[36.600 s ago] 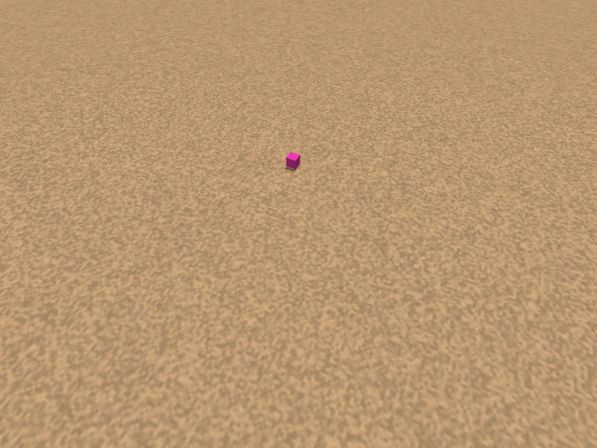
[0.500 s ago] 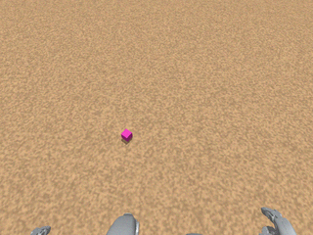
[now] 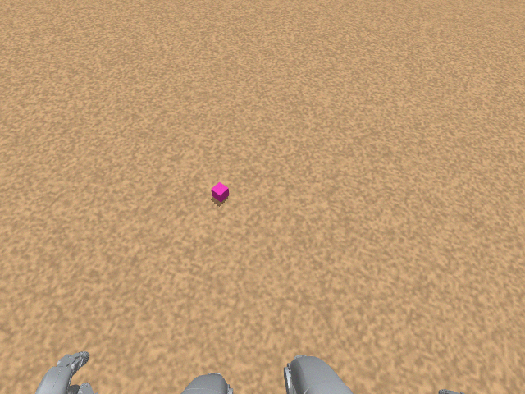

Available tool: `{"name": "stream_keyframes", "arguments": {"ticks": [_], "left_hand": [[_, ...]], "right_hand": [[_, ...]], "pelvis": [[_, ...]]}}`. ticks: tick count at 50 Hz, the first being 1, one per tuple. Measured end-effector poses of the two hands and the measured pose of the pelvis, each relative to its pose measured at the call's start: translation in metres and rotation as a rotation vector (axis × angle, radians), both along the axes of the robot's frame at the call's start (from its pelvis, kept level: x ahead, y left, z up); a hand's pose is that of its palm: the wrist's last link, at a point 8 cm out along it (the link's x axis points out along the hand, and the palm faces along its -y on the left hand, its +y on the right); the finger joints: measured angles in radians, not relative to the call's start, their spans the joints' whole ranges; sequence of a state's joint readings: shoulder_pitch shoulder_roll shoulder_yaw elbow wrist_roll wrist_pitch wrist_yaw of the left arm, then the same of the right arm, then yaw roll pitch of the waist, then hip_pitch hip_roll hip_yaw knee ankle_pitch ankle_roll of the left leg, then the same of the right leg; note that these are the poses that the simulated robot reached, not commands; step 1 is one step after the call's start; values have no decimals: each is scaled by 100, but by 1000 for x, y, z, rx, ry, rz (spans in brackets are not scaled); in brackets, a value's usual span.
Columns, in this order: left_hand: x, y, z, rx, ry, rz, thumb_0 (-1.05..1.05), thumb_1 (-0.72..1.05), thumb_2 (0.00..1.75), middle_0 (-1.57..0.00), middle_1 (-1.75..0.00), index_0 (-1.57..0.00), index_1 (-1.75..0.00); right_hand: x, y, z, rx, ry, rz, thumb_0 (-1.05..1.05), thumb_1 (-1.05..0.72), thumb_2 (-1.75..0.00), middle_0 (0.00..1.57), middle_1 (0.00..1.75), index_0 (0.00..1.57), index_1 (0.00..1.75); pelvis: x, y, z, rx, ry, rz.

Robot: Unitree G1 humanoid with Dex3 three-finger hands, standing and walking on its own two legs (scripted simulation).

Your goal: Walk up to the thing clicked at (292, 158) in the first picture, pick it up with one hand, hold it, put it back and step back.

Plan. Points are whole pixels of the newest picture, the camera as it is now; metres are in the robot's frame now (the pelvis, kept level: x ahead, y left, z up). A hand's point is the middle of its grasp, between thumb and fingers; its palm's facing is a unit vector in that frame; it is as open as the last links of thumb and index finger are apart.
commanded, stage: step back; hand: left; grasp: from above
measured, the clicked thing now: (220, 192) +0.94 +0.21 -0.73
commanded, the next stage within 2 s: stand in 1.34 s
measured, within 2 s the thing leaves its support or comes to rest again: neither
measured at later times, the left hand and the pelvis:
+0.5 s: hand out of the picture -0.08 +0.28 -0.14, palm faces +0.06 -0.90 -0.44, open 7.4 cm; pelvis -0.13 -0.01 +0.00, yaw +2 degrees
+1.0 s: hand out of the picture -0.06 +0.27 -0.15, palm faces +0.07 -0.93 -0.37, open 7.4 cm; pelvis -0.11 +0.00 +0.00, yaw +3 degrees
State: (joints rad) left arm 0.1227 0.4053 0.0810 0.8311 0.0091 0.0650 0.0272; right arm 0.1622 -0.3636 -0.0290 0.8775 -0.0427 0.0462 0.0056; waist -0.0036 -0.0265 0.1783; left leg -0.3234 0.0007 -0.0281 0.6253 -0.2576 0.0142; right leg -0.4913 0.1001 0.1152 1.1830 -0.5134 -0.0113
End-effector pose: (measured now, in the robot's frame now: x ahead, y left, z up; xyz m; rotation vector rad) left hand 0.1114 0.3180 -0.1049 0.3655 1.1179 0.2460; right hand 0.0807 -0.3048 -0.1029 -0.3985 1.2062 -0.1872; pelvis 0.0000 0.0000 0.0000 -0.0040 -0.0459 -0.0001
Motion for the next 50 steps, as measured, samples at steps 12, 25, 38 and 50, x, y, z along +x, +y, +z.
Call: {"name": "stream_keyframes", "arguments": {"ticks": [12, 25, 38, 50], "left_hand": [[-131, -32, 4, 21, 105, -10, 0, 90, 90, -21, -30, -20, -30], [-198, -3, 8, 33, 48, 73, 0, 90, 90, -21, -30, -21, -30], [-205, -26, 4, -9, 63, 65, 0, 90, 90, -20, -30, -20, -30], [-182, -8, -7, -39, 75, 92, 0, 90, 90, -21, -30, -21, -30]], "right_hand": [[-54, -32, -11, 32, -101, -31, 1, -91, -90, 20, 30, 20, 30], [-148, -21, -16, 28, 53, 2, 1, -91, -90, 20, 30, 20, 30], [-138, -23, -12, 58, -11, -11, 1, -91, -90, 20, 30, 20, 30], [-98, -7, -7, 10, -17, 28, 1, -91, -90, 20, 30, 20, 30]], "pelvis": [[-85, -24, -4, 9, -3, -52], [-130, -12, -2, 43, -8, 41], [-128, -27, 2, -4, -8, 29], [-105, -1, 0, 18, -5, 51]]}}
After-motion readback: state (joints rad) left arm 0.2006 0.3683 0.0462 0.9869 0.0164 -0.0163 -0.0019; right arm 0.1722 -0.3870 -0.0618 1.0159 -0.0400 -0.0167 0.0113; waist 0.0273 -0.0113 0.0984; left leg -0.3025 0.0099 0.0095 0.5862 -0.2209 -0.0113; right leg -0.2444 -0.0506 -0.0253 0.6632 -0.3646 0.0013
